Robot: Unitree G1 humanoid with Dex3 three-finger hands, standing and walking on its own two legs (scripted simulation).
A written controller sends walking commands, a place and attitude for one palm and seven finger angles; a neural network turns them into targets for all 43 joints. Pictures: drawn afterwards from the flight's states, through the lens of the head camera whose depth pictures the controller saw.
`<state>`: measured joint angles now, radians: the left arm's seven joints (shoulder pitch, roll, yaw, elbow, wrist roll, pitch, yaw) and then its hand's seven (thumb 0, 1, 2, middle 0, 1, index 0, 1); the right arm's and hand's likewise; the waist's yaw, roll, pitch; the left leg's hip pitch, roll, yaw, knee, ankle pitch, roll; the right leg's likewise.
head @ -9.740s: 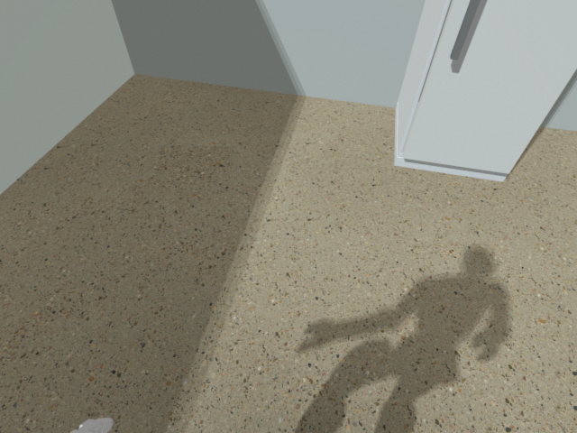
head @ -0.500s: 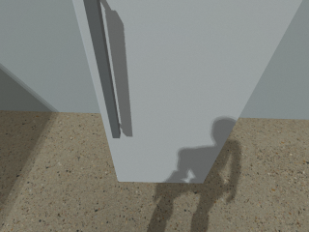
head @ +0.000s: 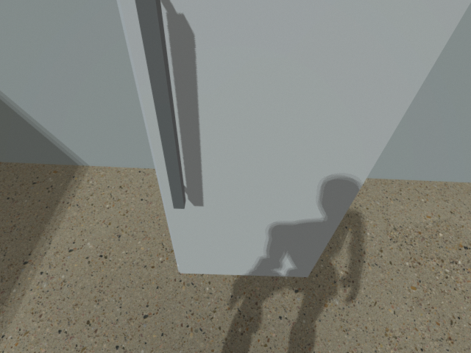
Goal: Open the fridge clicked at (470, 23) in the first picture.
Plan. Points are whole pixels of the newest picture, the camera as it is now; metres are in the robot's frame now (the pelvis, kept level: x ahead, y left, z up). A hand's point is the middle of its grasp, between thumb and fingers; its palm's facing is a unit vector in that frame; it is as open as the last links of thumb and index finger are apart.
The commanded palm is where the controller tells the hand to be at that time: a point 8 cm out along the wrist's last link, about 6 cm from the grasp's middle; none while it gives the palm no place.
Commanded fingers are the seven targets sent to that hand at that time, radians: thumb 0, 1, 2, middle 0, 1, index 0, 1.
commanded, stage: look again from close up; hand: left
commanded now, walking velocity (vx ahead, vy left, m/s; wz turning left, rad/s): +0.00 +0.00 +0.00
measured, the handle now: (170, 123) +0.50 +0.17 +0.12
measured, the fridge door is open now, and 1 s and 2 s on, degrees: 0 0 0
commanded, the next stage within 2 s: none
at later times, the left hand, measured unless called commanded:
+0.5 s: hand out of the picture +0.00 +0.19 -0.17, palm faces -0.02 -0.97 -0.22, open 7.4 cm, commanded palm none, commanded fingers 0.00 0.90 0.90 -0.20 -0.30 -0.20 -0.30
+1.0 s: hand out of the picture +0.01 +0.18 -0.17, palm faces -0.01 -0.97 -0.22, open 7.4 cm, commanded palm none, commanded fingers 0.00 0.90 0.90 -0.20 -0.30 -0.20 -0.30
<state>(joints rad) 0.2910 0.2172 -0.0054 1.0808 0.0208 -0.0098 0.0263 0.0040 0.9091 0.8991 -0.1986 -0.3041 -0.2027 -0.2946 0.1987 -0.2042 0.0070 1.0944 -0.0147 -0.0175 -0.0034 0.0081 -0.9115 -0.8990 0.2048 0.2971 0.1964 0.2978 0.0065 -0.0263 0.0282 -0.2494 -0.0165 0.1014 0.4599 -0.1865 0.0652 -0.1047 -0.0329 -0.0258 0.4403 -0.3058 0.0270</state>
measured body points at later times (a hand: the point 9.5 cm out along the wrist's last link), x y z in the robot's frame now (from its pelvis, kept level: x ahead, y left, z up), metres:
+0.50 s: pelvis +0.00 -0.01 +0.00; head +0.00 +0.00 +0.45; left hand +0.00 +0.24 -0.16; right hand +0.03 -0.25 -0.15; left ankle +0.04 +0.08 -0.74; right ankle -0.04 -0.14 -0.74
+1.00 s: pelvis +0.00 -0.02 +0.00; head +0.00 -0.01 +0.45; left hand +0.02 +0.23 -0.15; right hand +0.04 -0.26 -0.15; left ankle +0.04 +0.08 -0.74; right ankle -0.04 -0.14 -0.74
